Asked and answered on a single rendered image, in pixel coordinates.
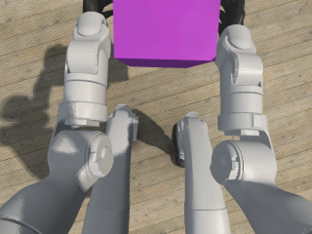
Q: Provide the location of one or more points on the robot right foot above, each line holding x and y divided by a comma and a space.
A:
179, 162

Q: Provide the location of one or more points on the left robot upper arm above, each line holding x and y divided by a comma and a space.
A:
76, 159

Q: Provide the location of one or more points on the robot right forearm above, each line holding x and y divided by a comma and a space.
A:
240, 86

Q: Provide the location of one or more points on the right robot upper arm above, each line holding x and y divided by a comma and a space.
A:
247, 169

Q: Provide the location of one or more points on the robot left forearm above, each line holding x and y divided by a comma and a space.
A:
85, 75

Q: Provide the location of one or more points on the robot right shin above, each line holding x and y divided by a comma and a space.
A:
190, 115

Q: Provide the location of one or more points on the carton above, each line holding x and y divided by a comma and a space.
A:
165, 33

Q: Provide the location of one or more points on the right robot hand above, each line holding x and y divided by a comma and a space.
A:
234, 14

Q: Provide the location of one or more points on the left robot hand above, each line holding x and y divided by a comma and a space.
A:
97, 6

